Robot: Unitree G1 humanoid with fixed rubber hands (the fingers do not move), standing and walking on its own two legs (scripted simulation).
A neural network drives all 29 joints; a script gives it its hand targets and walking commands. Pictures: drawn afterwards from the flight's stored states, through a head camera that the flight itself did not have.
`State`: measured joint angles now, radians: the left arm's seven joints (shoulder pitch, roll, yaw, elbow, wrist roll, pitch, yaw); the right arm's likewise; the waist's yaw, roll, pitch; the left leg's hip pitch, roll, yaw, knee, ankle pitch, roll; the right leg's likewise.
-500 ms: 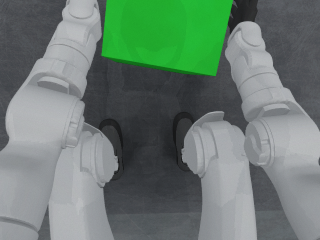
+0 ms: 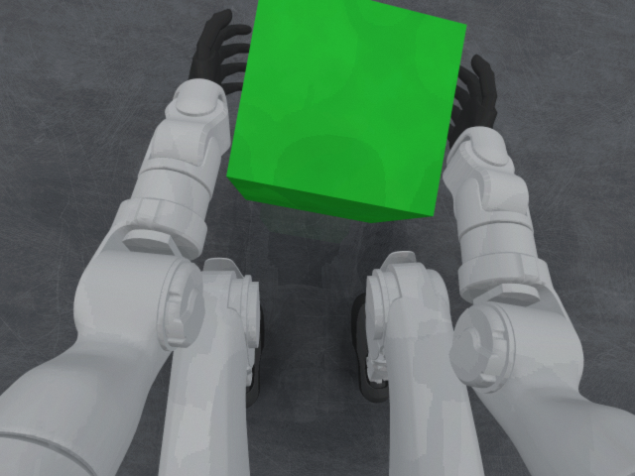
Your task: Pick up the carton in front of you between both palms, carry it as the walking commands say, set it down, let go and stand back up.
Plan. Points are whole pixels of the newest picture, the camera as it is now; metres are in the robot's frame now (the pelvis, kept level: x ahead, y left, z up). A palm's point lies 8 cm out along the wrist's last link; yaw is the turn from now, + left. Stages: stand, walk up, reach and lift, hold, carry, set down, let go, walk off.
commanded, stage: reach and lift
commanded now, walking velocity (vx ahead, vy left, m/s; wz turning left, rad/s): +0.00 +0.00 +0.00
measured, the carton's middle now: (331, 131) +0.50 -0.03 -0.15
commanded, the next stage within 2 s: none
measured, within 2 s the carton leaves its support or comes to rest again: neither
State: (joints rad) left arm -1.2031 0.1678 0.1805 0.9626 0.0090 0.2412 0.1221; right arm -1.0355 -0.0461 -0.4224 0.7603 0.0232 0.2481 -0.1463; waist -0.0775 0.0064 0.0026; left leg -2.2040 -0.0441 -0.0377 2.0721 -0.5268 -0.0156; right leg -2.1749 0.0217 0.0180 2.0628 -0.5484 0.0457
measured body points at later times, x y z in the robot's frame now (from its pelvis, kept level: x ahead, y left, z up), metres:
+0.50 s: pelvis +0.02 +0.00 +0.13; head +0.24 +0.00 +0.52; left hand +0.50 +0.11 +0.07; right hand +0.46 -0.19 +0.07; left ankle +0.12 +0.12 -0.37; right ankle +0.12 -0.13 -0.37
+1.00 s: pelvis +0.07 +0.00 +0.27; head +0.18 +0.00 +0.71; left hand +0.45 +0.13 +0.23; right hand +0.43 -0.18 +0.23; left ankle +0.12 +0.12 -0.37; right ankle +0.12 -0.13 -0.37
